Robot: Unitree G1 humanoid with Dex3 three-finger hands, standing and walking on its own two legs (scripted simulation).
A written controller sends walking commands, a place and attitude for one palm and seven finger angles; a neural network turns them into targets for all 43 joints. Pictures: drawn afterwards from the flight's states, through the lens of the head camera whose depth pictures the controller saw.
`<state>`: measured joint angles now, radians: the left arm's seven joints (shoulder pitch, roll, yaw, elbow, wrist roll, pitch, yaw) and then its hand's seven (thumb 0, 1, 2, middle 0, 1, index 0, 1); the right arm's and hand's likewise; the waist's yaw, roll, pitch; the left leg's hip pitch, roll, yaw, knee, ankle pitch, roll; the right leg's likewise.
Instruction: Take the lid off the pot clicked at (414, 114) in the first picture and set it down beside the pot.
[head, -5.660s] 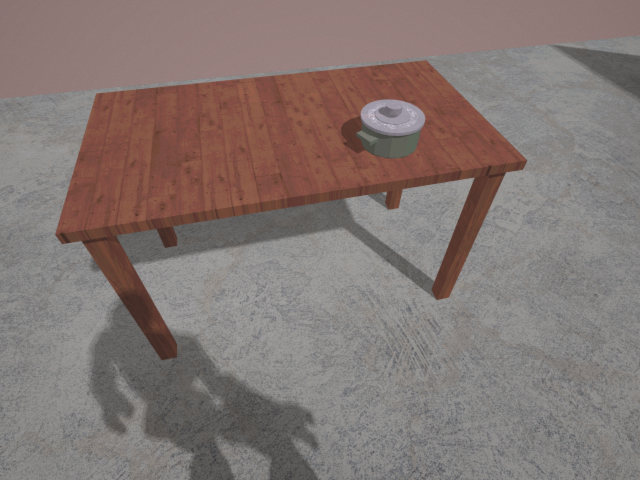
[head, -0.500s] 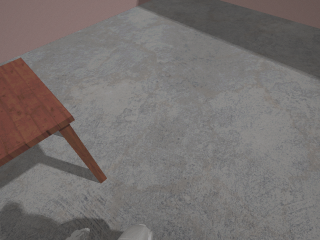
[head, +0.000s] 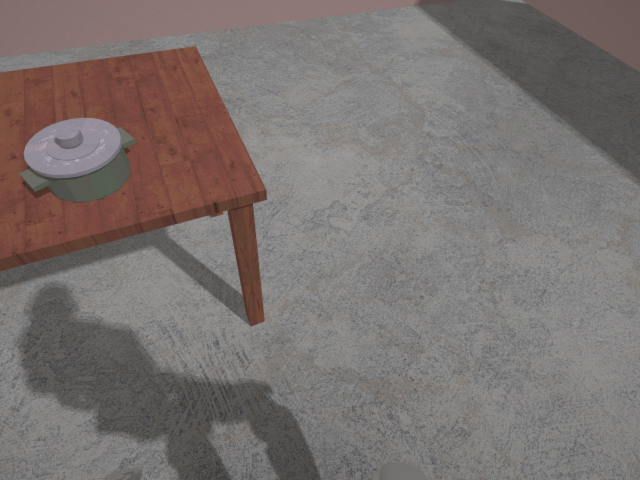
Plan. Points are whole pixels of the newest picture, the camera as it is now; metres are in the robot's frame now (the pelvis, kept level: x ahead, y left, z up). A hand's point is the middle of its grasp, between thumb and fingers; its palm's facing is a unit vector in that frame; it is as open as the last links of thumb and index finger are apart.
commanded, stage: turn to face it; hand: left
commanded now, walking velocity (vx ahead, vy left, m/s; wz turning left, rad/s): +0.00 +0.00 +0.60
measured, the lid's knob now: (69, 136) +0.64 +0.51 -0.02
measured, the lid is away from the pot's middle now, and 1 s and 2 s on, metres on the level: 0.00 0.00 0.00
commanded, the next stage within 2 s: take the last steps up to it in 0.58 s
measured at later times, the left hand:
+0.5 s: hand out of the picture +0.02 +0.17 -0.15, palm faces +0.29 -0.91 -0.28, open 7.4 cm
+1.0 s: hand out of the picture -0.03 +0.21 -0.17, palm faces +0.42 -0.88 -0.20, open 7.4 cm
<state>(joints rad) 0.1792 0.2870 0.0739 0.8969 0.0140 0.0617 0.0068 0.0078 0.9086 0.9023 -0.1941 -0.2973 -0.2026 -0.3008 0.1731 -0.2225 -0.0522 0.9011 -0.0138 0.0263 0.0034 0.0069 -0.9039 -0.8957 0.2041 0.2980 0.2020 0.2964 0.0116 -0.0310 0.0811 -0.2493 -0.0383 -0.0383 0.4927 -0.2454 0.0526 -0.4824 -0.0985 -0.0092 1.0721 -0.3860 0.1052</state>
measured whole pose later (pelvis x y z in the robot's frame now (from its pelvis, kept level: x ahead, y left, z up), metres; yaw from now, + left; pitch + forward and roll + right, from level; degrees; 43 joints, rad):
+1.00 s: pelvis +0.02 +0.02 +0.01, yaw +24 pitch -1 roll +0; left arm 0.26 0.23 0.04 1.00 0.03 0.03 -0.02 0.01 0.91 0.90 -0.19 -0.30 -0.20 -0.30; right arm 0.29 -0.17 -0.03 1.00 -0.02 -0.03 -0.01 0.00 -0.92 -0.90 0.21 0.30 0.20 0.30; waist 0.01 -0.02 0.02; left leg -0.09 -0.05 0.00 0.35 -0.25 0.07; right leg -0.43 -0.10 -0.05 0.90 -0.35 0.05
